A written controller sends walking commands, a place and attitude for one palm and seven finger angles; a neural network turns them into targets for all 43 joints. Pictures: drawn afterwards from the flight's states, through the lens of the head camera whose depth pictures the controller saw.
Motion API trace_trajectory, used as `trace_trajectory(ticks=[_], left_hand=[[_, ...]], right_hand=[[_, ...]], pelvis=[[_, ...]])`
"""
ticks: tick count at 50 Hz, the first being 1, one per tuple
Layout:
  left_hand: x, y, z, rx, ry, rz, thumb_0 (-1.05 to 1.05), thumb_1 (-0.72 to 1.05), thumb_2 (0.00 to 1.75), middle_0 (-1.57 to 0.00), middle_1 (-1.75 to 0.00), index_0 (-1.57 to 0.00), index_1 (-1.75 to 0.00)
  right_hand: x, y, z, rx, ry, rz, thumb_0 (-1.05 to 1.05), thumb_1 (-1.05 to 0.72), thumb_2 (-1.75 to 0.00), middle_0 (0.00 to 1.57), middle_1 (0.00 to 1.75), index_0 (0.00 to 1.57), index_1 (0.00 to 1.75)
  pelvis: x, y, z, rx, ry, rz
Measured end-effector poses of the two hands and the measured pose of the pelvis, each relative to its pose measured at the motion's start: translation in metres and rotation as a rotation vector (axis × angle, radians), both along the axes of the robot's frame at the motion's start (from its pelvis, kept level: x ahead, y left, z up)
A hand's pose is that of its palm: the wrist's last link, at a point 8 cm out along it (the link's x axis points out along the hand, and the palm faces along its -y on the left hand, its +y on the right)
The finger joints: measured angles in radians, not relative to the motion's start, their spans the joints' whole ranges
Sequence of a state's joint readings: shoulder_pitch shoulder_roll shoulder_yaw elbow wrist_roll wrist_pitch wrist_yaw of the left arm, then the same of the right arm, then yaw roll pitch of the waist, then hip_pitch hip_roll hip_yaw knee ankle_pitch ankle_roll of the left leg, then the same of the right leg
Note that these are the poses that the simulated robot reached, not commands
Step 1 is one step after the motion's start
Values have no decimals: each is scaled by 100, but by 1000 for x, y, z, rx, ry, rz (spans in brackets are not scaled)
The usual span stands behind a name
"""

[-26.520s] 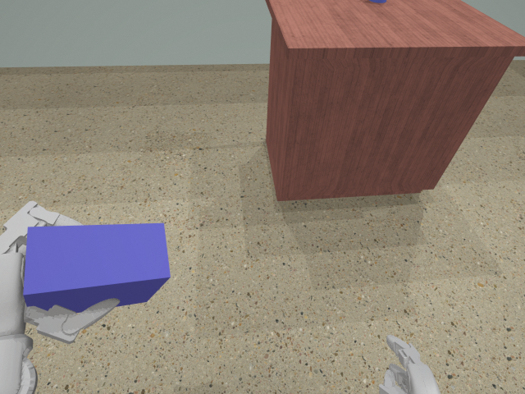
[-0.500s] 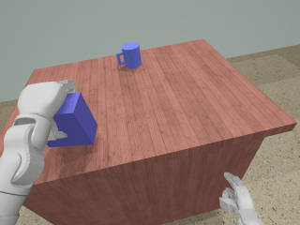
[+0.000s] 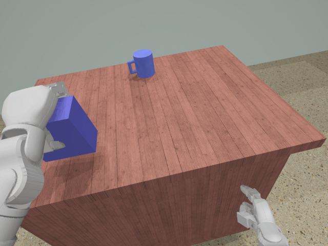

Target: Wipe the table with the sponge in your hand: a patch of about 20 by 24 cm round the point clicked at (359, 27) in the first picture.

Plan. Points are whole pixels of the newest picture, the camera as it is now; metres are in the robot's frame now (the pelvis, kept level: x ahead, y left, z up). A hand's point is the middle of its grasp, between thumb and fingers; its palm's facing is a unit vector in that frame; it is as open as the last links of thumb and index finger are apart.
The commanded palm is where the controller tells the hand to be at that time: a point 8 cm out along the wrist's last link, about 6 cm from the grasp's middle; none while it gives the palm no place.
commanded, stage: move the sponge above the wiping area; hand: left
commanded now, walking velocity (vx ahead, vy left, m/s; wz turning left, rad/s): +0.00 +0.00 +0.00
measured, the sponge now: (63, 136) +0.27 +0.30 +0.16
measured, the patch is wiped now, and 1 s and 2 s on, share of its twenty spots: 0.25 0.25 0.25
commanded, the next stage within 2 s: lower the sponge onto the table in 0.40 s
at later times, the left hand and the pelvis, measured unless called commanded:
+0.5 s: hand (44, 116) +0.26 +0.30 +0.23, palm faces +0.26 +0.01 -0.97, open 10.7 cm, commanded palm +0.21 +0.29 +0.27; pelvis -0.01 -0.01 +0.00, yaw +0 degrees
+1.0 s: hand (48, 120) +0.27 +0.31 +0.21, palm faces +0.20 -0.01 -0.98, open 10.7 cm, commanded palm +0.21 +0.29 +0.26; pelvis -0.01 -0.01 +0.00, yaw +0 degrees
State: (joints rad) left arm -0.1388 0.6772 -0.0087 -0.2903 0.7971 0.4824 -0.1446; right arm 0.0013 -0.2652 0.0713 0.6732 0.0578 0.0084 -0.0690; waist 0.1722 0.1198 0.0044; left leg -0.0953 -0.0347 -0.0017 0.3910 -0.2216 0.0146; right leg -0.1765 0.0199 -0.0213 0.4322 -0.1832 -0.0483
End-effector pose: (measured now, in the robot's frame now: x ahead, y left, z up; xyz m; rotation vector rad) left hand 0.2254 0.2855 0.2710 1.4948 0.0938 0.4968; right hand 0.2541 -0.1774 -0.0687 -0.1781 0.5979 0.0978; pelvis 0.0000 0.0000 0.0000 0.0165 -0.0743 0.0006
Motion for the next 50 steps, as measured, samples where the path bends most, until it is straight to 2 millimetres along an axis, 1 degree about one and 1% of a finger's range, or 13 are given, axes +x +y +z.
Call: trace_trajectory(ticks=[3, 5, 8, 11, 13, 18, 24, 27, 30, 35, 41, 46, 50], left_hand=[[-3, 13, 10, -32, -26, 75, 0, -56, 103, -68, -129, -69, -129], [-4, 18, 4, -55, 1, 108, 0, -56, 103, -67, -129, -69, -129], [-3, 16, -19, -93, 94, 115, 0, -56, 103, -67, -129, -69, -129], [-1, 3, -47, -104, 198, 63, -1, -56, 103, -67, -129, -69, -129], [-1, -10, -52, -62, 218, 5, -1, -56, 103, -67, -129, -69, -129], [-3, -25, -25, 40, 125, -103, -1, -56, 103, -68, -129, -69, -129], [0, 2, 9, 0, -4, 37, 0, -56, 103, -68, -129, -69, -129], [2, 17, 4, -25, 37, 119, 0, -56, 103, -67, -129, -69, -129], [2, 21, -17, -52, 135, 147, 0, -56, 103, -67, -129, -69, -129], [2, 3, -51, -41, 265, 41, 0, -56, 103, -67, -129, -69, -129], [7, -15, -27, 43, 146, -115, 0, -56, 103, -68, -129, -69, -129], [13, 3, -2, 5, 25, -23, 0, -56, 103, -68, -129, -70, -129], [12, 18, -8, -31, 61, 73, 0, -56, 103, -67, -129, -69, -129]], right_hand=[[-1, -2, 1, 15, -2, -9, 1, -90, -90, 20, 30, 21, 30], [-2, -4, 1, 22, -4, -17, 1, -90, -90, 20, 30, 21, 30], [-5, -9, 0, 18, -10, -25, 1, -90, -90, 20, 30, 21, 30], [-8, -14, -1, -5, -15, -29, 1, -90, -90, 20, 30, 21, 30], [-10, -17, -2, -25, -21, -25, 1, -90, -90, 20, 30, 21, 30], [-14, -21, -3, -34, -25, -31, 1, -90, -90, 20, 30, 20, 30], [-19, -24, -6, -1, -1, -51, 1, -90, -90, 20, 30, 21, 30], [-23, -29, -7, 5, 3, -66, 1, -90, -90, 20, 30, 21, 30], [-27, -36, -10, -3, 7, -80, 1, -90, -90, 20, 30, 21, 30], [-32, -43, -13, -52, 6, -83, 1, -90, -90, 20, 30, 20, 30], [-34, -36, -11, -60, -5, -85, 1, -90, -90, 20, 30, 20, 30], [-32, -26, -12, -16, 9, -79, 1, -90, -90, 20, 30, 20, 30], [-29, -22, -12, 8, 15, -77, 1, -90, -90, 20, 30, 21, 30]], pelvis=[[-2, -2, 0, 0, 7, 4], [-4, -3, 0, 0, 13, 6], [-6, -4, -1, 0, 20, 14], [-8, -6, -2, 2, 18, 15], [-8, -7, -2, 4, 11, 16], [-7, -9, -2, 5, -7, 7], [-10, -13, -2, 4, -1, 1], [-13, -15, -3, 5, 12, 1], [-15, -14, -3, 5, 18, 6], [-16, -13, -5, 5, 9, 17], [-13, -11, -4, 3, -11, 9], [-13, -8, -3, 3, -2, -2], [-13, -5, -2, 3, 17, -1]])
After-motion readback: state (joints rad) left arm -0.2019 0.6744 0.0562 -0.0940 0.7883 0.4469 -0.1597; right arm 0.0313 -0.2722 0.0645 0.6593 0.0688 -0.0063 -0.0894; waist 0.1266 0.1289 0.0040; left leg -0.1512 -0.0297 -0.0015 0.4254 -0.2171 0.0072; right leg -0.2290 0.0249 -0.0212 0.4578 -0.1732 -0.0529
